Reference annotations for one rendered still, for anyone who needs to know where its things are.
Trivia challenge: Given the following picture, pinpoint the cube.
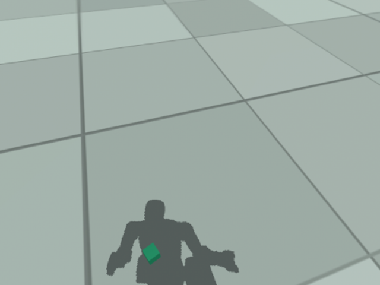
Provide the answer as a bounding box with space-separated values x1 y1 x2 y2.
142 243 161 265

